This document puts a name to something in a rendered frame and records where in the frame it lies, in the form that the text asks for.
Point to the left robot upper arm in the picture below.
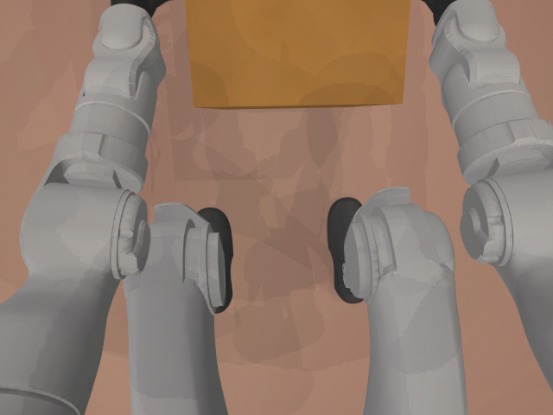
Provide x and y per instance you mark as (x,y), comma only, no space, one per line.
(79,242)

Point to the robot right hand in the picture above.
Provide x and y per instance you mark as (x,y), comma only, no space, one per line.
(438,7)

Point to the right robot thigh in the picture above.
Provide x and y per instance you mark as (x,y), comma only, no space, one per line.
(416,360)

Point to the robot right forearm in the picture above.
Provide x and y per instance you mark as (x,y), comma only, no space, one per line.
(489,107)

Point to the right robot upper arm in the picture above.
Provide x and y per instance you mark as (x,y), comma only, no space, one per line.
(507,222)

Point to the robot left forearm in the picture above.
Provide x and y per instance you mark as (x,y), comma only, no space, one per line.
(112,121)

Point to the left robot thigh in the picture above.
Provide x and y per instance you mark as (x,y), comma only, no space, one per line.
(172,354)

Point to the carton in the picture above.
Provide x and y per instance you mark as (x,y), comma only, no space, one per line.
(275,54)

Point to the robot left hand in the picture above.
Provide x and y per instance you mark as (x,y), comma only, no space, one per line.
(149,5)

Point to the robot thigh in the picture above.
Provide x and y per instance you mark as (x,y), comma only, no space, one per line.
(416,360)
(172,354)

